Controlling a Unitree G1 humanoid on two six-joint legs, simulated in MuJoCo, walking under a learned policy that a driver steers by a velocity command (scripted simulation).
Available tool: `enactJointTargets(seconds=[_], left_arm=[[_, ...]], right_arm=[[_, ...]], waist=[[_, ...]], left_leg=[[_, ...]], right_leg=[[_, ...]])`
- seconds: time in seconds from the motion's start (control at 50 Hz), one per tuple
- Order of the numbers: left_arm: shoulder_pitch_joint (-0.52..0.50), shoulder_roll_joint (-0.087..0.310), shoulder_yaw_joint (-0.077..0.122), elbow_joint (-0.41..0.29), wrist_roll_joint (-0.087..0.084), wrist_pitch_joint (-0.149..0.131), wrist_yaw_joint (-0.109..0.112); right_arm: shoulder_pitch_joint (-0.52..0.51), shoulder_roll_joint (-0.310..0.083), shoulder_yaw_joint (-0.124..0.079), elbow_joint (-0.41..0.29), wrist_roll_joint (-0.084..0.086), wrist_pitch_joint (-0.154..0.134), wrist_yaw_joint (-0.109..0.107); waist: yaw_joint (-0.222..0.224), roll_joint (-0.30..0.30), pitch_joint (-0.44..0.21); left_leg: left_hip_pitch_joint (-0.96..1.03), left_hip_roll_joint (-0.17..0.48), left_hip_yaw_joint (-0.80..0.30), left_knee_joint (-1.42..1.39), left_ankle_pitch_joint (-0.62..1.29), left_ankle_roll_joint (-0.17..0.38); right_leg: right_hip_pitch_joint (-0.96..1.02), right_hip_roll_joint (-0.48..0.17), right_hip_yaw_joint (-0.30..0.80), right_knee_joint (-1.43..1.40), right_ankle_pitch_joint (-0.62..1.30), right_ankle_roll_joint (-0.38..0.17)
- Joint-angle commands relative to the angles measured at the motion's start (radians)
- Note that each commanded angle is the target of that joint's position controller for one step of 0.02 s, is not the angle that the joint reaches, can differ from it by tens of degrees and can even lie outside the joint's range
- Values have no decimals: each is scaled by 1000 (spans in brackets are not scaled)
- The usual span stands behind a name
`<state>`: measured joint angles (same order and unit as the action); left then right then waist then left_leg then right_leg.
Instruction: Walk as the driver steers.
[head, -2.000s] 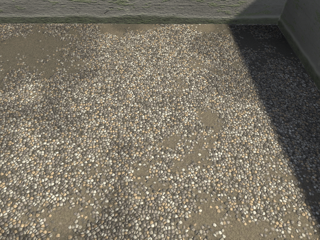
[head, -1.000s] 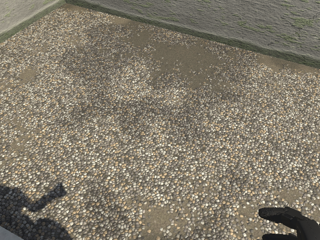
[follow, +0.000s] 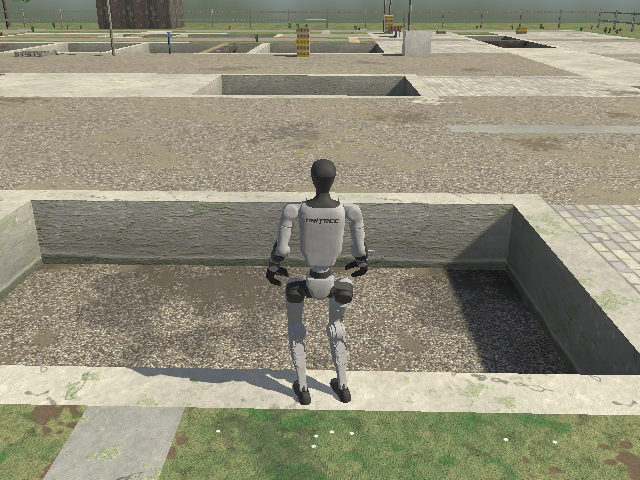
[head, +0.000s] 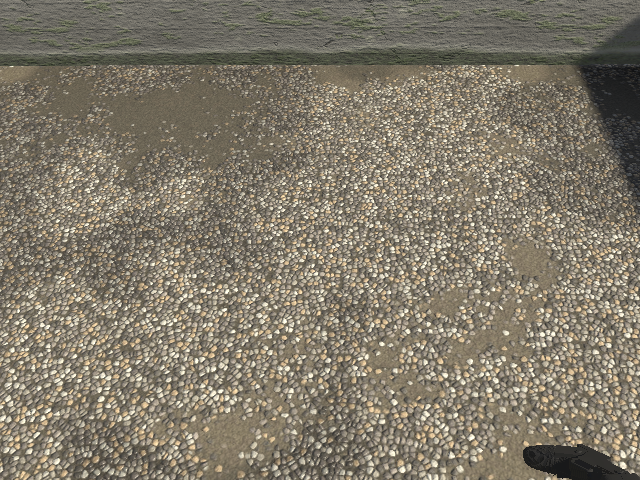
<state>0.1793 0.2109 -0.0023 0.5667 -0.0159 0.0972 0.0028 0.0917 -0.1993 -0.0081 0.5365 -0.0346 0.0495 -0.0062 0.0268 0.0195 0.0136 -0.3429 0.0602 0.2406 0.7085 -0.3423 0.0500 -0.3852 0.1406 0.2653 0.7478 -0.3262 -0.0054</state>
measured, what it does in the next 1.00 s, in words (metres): steps on the spot, turning right: left foot, then right foot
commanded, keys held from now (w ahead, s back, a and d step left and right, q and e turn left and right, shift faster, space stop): w+e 0.42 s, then w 0.18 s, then w+q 0.40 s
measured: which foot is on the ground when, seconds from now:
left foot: down 0.00-0.18, up 0.20-0.44, down 0.46-1.00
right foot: down 0.00-0.46, up 0.48-0.74, down 0.76-1.00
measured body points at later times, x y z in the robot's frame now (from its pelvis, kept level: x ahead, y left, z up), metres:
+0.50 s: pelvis -0.01 +0.00 +0.00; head +0.00 +0.01 +0.45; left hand +0.27 +0.15 -0.07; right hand +0.10 -0.27 -0.06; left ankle +0.03 +0.09 -0.72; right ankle +0.03 -0.11 -0.70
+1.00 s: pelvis +0.03 -0.06 +0.00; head +0.03 -0.05 +0.45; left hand +0.29 +0.09 -0.07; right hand +0.11 -0.33 -0.08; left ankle +0.02 +0.09 -0.71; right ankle +0.01 -0.16 -0.71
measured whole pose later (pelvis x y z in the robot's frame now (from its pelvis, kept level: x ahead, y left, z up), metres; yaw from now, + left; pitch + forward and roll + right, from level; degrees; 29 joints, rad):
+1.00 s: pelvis +0.03 -0.06 +0.00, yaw -18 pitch +0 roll +0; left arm 0.11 0.20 -0.03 0.59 0.02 0.03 0.02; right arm 0.22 -0.22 0.01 0.60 -0.01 0.04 0.00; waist 0.00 -0.02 -0.02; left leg -0.24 0.01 -0.06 0.71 -0.46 0.00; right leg -0.35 0.02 -0.02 0.71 -0.36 -0.03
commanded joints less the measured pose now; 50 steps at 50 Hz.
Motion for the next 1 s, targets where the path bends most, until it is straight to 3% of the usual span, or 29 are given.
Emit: enactJointTargets(seconds=[0.02, 0.04, 0.08, 0.1, 0.16, 0.18, 0.2, 0.22, 0.24, 0.26, 0.28, 0.3, 0.34, 0.4, 0.44, 0.46, 0.48, 0.5, 0.54, 0.56, 0.64, 0.72, 0.76, 0.78, 0.8, 0.82, 0.86, 0.94, 1.0], left_arm=[[-123, 75, 30, -104, -1, -20, 13], [-171, 91, 34, -116, 17, -14, 12], [-175, 94, 37, -124, 27, -6, 3], [-131, 94, 40, -112, 14, -10, 1], [75, 88, 46, -29, 14, -31, 7], [143, 91, 48, -2, 17, -29, 5], [138, 188, 74, -14, -12, -25, 12], [109, 243, 86, -53, -5, -33, 22], [22, 242, 81, -85, 13, -36, 47], [-62, 219, 72, -100, 32, -36, 61], [-153, 181, 63, -124, 40, -48, 61], [-187, 143, 55, -134, 32, -59, 46], [-196, 116, 45, -130, 27, -73, 26], [-97, 146, 57, -81, 34, -50, 16], [-112, 148, 65, -78, 10, -25, 17], [-113, 109, 60, -79, -8, -25, 20], [-170, 68, 46, -127, -39, -39, 16], [-255, 128, 60, -139, 6, -62, 18], [-229, 127, 60, -102, 9, -81, 13], [-214, 114, 56, -89, 11, -77, 3], [-188, 78, 36, -43, 24, -50, -13], [-237, 35, 5, -48, 20, -62, -4], [-162, 29, -2, -25, 43, -70, 7], [-111, 49, 0, -20, 57, -74, 14], [-162, 110, 22, -18, 41, -77, 12], [-180, 105, 17, -46, 33, -72, 4], [-150, 131, 18, -53, 29, -68, 7], [-160, 126, 18, -64, 23, -82, 21], [-119, 106, 15, -56, 39, -83, 22]], right_arm=[[-11, -119, -37, -49, -9, -10, -10], [-7, -134, -37, -44, -12, -13, -16], [-38, -135, -27, -27, -13, -30, -20], [-71, -126, -23, -22, -5, -37, -22], [-113, -113, -25, -27, 27, -17, -15], [-125, -101, -26, -29, 30, 3, -11], [-157, -68, -14, -82, 31, 26, 4], [-258, -94, -16, -138, 29, 27, 12], [-260, -94, -20, -142, 34, 17, 9], [-201, -100, -21, -123, 21, 5, 3], [-137, -97, -22, -111, 11, -1, -18], [-67, -79, -15, -84, -11, -12, -20], [-62, -72, -10, -79, -12, -4, -23], [-76, -40, 10, -78, 29, 14, -5], [53, -6, 19, -38, 37, 11, 4], [137, -21, 14, -20, 17, 5, 0], [167, -129, -6, -27, -7, -6, -2], [204, -183, -32, -18, 0, -17, -6], [64, -131, -5, -46, 3, -40, -14], [9, -113, 7, -53, 12, -57, -10], [5, -75, 23, -39, 32, -85, 20], [116, -141, -4, 3, 28, -51, 8], [149, -144, -9, 14, 37, -22, 4], [143, -129, -8, 6, 43, -19, 2], [167, -61, 13, -11, 45, -23, 10], [106, -60, 14, -20, 38, -25, 10], [93, -75, 5, -28, 36, -25, 9], [114, -70, 5, -17, 24, -21, 10], [136, -64, 9, -11, 26, -15, -3]], waist=[[-48, 114, -77], [-70, 125, -49], [-35, 106, -25], [-1, 97, -38], [67, 51, -105], [89, -55, -61], [111, -326, -1], [149, -376, 34], [89, -303, -8], [13, -239, -61], [-56, -170, -97], [-80, -142, -149], [-69, -121, -178], [5, -166, -166], [-52, -100, -132], [-82, 20, -134], [-113, 264, -98], [-151, 195, -11], [-43, 74, 0], [-11, 105, -22], [5, 100, -72], [-51, 104, -89], [-36, 89, -109], [-19, 69, -127], [-54, -95, -153], [-6, -151, -112], [1, -213, -90], [-35, -149, -92], [-30, -117, -102]], left_leg=[[336, 248, -244, -240, -65, 3], [208, 307, -265, -308, -76, 29], [53, 331, -236, -345, -57, 45], [23, 305, -194, -326, -77, 32], [-45, 201, -78, -208, -323, -20], [-121, 116, -7, -26, -341, -47], [-266, -69, 57, 269, -361, -105], [-448, -152, -155, 480, -403, -114], [-506, -139, -294, 592, -267, -130], [-484, -129, -335, 622, -150, -135], [-409, -109, -349, 600, -55, -130], [-313, -103, -315, 580, -27, -129], [-145, -103, -269, 388, -37, -123], [15, -140, -239, 65, -175, -86], [222, -129, -222, -165, 1, -39], [392, -30, -324, -205, -80, -2], [428, 177, -631, -291, -183, 42], [314, 249, -808, -364, -161, 53], [166, 227, -744, -402, -141, 59], [130, 195, -681, -406, -99, 58], [24, 92, -442, -360, 257, 69], [116, 57, -426, -292, 331, 101], [104, 36, -446, -238, 307, 78], [47, 21, -445, -184, 240, 61], [-45, -56, -345, -193, -28, 26], [-69, -85, -285, -127, -89, -1], [-69, -104, -236, -12, -71, -30], [28, -106, -229, -26, -38, -15], [56, -92, -250, -6, 69, -14]], right_leg=[[-353, -26, -96, 20, -56, -58], [-291, -55, -144, 126, -62, -45], [-198, -105, -183, 210, -43, -24], [-151, -118, -197, 188, -4, -22], [70, -91, -246, 17, -60, -81], [118, -97, -171, -80, -74, -125], [44, -179, 182, -282, -215, -230], [52, -266, 518, -411, -231, -305], [79, -309, 520, -409, -179, -309], [43, -306, 467, -386, -172, -285], [-1, -290, 386, -358, -96, -253], [-48, -247, 317, -339, -56, -224], [-86, -183, 197, -342, 54, -173], [-17, -151, 210, -365, -40, -172], [-128, -132, 230, -344, -225, -131], [-286, -77, 152, -176, -290, -70], [-506, 45, -20, 59, -270, -35], [-593, 29, 9, 143, -172, -7], [-470, -2, 30, 208, -18, 32], [-398, -18, 5, 239, 33, 45], [-140, -44, -115, 205, 103, 58], [26, -88, -259, -157, 25, 34], [179, -88, -274, -242, 81, 11], [269, -144, -215, -193, 165, -7], [290, -166, -173, -143, 138, -26], [252, -208, -113, -207, 100, -38], [201, -288, -6, -298, 76, -89], [146, -271, -65, -258, 228, -78], [153, -228, -173, -187, 386, -56]])
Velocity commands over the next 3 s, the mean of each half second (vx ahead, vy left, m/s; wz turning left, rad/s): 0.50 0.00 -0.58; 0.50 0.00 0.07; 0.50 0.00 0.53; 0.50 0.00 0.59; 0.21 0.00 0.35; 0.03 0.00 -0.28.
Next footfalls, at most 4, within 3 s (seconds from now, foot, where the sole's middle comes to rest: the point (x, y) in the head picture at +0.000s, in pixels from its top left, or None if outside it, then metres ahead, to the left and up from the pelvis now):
0.46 left None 0.06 0.07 -0.75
0.76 right None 0.05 -0.17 -0.75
2.54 right None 0.02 -0.11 -0.75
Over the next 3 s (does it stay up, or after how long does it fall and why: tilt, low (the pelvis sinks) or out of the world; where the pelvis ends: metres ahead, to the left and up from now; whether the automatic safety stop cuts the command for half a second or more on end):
stays up -0.05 -0.01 0.02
